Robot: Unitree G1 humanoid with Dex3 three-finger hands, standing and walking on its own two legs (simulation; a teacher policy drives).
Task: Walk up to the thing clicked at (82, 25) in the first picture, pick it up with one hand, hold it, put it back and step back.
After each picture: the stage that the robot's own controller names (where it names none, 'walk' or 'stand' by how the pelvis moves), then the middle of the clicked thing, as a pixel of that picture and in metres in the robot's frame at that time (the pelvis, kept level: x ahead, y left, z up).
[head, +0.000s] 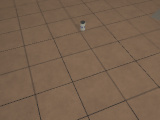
stand; (82, 25) +1.83 -0.01 -0.72
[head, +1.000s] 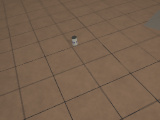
walk; (74, 40) +1.70 +0.23 -0.70
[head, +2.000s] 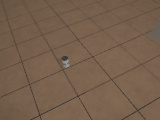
walk; (65, 61) +1.18 +0.29 -0.72
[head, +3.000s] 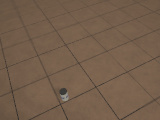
walk; (64, 94) +0.79 +0.25 -0.72
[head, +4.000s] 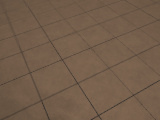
walk; out of the picture +0.48 +0.22 -0.71
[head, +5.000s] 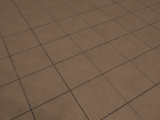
stand; out of the picture +0.39 +0.22 -0.71
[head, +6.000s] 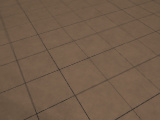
walk; out of the picture +0.39 +0.20 -0.72
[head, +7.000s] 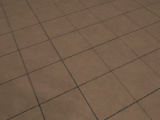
stand; out of the picture +0.38 +0.20 -0.71
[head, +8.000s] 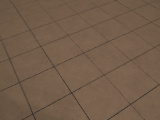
walk; out of the picture +0.34 +0.22 -0.71
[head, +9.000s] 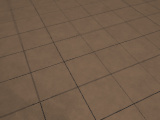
stand; out of the picture +0.47 +0.19 -0.71
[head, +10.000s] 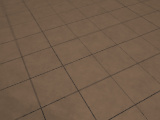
stand; out of the picture +0.43 +0.19 -0.72
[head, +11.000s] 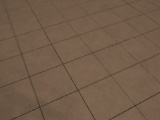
stand; out of the picture +0.41 +0.20 -0.73
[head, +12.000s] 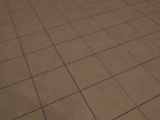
stand; out of the picture +0.42 +0.19 -0.73
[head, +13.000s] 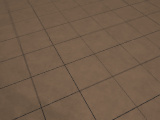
stand; out of the picture +0.41 +0.19 -0.73
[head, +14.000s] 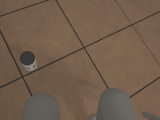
go down; (29, 61) +0.49 +0.21 -0.37
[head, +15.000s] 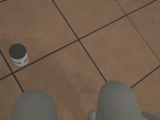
go down; (19, 55) +0.50 +0.22 -0.30
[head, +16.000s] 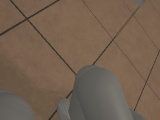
close in; out of the picture +0.49 +0.27 -0.23
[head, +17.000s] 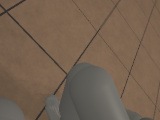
close; out of the picture +0.47 +0.29 -0.23
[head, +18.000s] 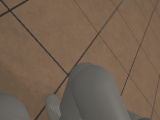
lift; out of the picture +0.46 +0.27 -0.24
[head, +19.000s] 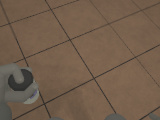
lift; (25, 87) +0.35 +0.19 -0.03
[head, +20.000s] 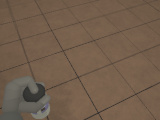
hold; (37, 101) +0.31 +0.17 -0.01
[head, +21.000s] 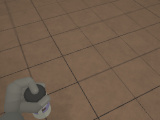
hold; (38, 102) +0.32 +0.17 -0.01
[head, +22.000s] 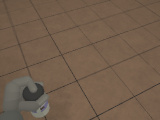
hold; (37, 101) +0.32 +0.17 -0.01
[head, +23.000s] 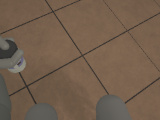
crouch; (11, 57) +0.46 +0.21 -0.09
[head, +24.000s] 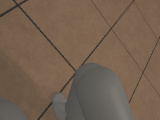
lower; out of the picture +0.46 +0.30 -0.24
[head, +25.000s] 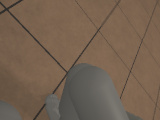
lower; out of the picture +0.46 +0.30 -0.24
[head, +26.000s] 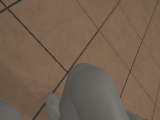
lower; out of the picture +0.46 +0.30 -0.24
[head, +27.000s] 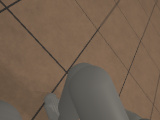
lower; out of the picture +0.46 +0.30 -0.24
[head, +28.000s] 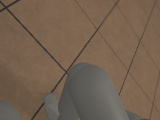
loosen; out of the picture +0.46 +0.30 -0.25
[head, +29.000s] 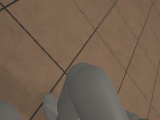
withdraw; out of the picture +0.46 +0.29 -0.25
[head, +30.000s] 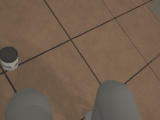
walk; (9, 59) +0.47 +0.25 -0.29
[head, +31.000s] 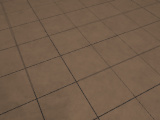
stand; out of the picture +0.42 +0.18 -0.64
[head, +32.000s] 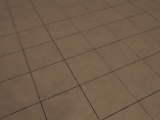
stand; out of the picture +0.43 +0.19 -0.66
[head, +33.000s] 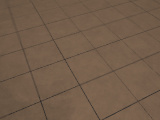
stand; out of the picture +0.42 +0.19 -0.67
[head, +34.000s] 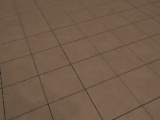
stand; out of the picture +0.44 +0.18 -0.72
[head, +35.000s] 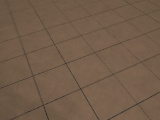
stand; out of the picture +0.41 +0.20 -0.73
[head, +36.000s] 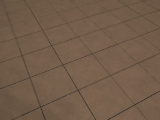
walk; out of the picture +0.41 +0.20 -0.73
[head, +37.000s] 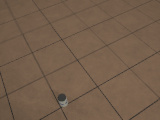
walk; (62, 100) +0.63 +0.23 -0.71
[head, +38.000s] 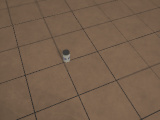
walk; (66, 56) +1.02 +0.16 -0.69
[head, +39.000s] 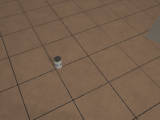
stand; (58, 62) +1.03 +0.21 -0.70
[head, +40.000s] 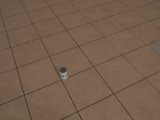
stand; (63, 73) +1.00 +0.21 -0.72
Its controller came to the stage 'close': yes
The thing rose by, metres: 0.70
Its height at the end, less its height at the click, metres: +0.00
